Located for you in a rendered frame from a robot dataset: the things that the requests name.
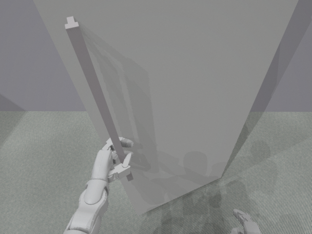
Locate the robot left hand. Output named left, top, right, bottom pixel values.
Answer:
left=91, top=137, right=134, bottom=185

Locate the robot right hand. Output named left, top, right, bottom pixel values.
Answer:
left=231, top=209, right=262, bottom=234

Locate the handle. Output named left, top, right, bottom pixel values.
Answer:
left=65, top=16, right=133, bottom=181

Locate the fridge door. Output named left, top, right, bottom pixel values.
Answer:
left=33, top=0, right=298, bottom=216

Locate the left robot forearm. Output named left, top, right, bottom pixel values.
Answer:
left=63, top=179, right=110, bottom=234

